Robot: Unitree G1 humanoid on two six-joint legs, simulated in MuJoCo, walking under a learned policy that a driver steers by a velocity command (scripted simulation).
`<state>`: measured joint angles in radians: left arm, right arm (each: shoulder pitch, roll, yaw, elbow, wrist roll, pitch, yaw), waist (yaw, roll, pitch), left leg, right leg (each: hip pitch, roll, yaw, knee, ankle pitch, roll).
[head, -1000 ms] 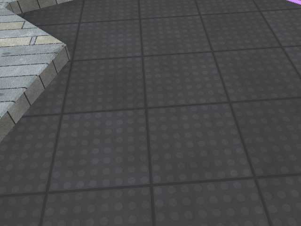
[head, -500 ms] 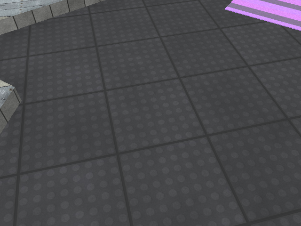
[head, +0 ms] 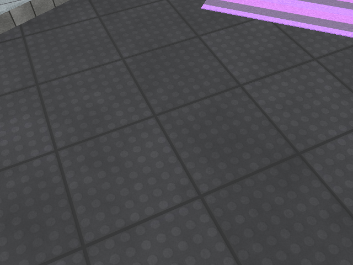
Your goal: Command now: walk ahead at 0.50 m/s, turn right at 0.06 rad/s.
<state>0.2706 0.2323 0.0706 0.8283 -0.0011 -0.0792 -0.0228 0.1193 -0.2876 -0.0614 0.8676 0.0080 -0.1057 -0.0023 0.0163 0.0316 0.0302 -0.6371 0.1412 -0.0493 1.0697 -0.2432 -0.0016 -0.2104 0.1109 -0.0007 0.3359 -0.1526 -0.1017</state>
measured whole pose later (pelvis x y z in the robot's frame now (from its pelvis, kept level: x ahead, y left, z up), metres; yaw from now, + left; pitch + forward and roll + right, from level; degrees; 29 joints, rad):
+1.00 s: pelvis +0.58 +0.11 +0.00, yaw +31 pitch +2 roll -1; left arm 0.26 0.26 0.06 0.74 0.01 -0.10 0.00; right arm 0.26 -0.31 -0.08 0.68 0.03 -0.02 0.00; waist 0.02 0.05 0.00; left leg -0.60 0.05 -0.06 1.18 -0.32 0.01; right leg -0.24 0.02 -0.07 0.40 -0.18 -0.03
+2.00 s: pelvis +1.04 +0.39 -0.01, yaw +17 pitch +2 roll +0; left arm 0.25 0.29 0.08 0.73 -0.01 -0.05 -0.03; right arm 0.18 -0.29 -0.06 0.74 0.01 -0.11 -0.01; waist 0.02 0.01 0.06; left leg -0.47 0.07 -0.05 1.19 -0.37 -0.01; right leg -0.34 0.10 0.01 0.49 -0.18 -0.10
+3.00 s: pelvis +1.58 +0.62 -0.01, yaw +34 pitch +2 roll -1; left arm 0.18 0.27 0.05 0.70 0.01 -0.11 -0.02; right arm 0.33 -0.30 -0.05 0.76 0.02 -0.04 -0.01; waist -0.01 0.03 0.01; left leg -0.39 -0.04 -0.11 1.15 -0.40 0.03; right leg -0.31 0.06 0.01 0.45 -0.16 -0.03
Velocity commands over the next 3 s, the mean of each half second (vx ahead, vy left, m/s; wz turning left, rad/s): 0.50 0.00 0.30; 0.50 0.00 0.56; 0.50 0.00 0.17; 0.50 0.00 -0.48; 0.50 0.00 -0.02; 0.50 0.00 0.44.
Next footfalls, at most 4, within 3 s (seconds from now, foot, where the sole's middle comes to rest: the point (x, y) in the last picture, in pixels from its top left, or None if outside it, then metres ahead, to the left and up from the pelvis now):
0.32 left None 0.37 0.16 -0.78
0.80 right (183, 211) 0.68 0.04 -0.78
1.30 left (91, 195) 0.76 0.42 -0.78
1.84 right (118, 125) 1.14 0.36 -0.78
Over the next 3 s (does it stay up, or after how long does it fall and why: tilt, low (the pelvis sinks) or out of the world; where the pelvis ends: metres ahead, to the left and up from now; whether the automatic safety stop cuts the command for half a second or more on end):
stays up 1.58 0.62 -0.01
